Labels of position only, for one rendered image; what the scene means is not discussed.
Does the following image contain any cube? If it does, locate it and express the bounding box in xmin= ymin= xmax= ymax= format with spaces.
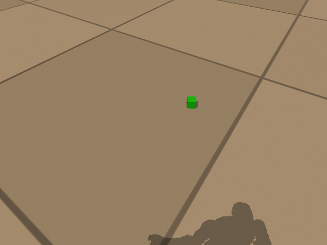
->
xmin=186 ymin=96 xmax=197 ymax=109

